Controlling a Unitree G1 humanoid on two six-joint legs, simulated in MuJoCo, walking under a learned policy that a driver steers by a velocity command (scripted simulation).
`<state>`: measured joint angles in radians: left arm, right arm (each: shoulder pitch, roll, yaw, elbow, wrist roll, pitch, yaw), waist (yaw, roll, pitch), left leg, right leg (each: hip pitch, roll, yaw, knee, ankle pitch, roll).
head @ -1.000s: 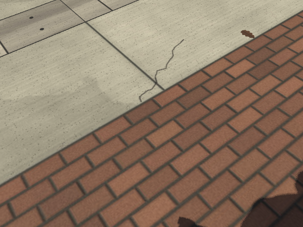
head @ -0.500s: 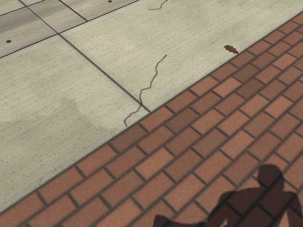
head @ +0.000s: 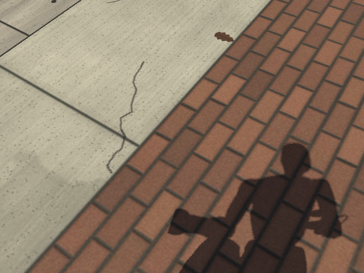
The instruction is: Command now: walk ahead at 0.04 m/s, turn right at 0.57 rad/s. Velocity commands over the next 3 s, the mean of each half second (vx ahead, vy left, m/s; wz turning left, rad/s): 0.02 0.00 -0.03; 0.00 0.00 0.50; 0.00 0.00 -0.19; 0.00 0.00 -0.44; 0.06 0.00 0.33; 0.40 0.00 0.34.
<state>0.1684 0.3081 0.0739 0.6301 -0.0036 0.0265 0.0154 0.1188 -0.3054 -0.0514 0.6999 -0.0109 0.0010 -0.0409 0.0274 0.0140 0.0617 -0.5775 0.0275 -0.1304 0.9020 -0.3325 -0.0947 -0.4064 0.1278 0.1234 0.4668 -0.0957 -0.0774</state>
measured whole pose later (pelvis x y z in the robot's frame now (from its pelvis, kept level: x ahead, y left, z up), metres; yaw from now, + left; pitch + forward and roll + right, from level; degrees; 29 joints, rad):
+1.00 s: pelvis +0.01 +0.09 +0.01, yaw +18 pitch +2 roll -2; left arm 0.12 0.32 0.09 0.72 0.00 0.02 0.04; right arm 0.21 -0.29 -0.05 0.59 0.00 0.02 -0.02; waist -0.01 -0.02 0.05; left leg -0.32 -0.06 -0.08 0.49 -0.20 0.06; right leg -0.54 0.01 0.05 1.07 -0.37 0.08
